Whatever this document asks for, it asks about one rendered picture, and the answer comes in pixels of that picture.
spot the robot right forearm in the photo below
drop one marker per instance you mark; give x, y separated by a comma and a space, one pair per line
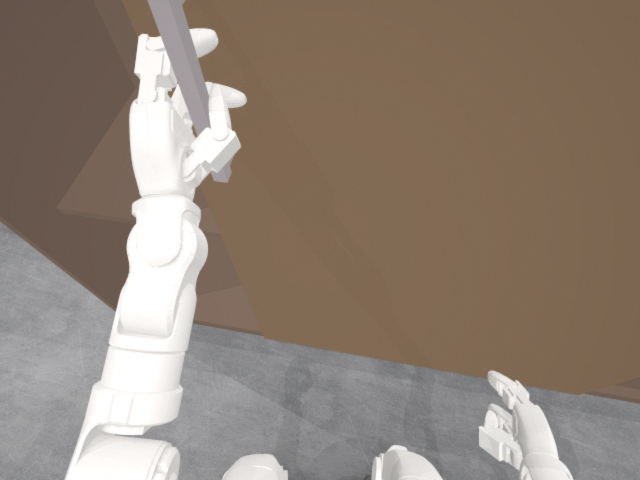
543, 467

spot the handle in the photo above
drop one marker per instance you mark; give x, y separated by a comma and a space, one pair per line
174, 31

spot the robot thigh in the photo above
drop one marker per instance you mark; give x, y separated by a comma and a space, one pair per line
403, 465
256, 467

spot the robot left forearm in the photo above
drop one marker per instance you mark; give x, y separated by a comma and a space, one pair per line
139, 387

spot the right robot thigh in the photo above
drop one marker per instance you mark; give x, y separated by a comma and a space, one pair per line
403, 465

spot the left robot hand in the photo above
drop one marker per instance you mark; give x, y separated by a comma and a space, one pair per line
160, 126

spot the robot left upper arm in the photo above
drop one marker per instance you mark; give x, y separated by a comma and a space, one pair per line
110, 457

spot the right robot hand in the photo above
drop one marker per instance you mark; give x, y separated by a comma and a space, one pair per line
525, 432

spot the left robot thigh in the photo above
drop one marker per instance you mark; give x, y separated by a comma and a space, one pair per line
256, 467

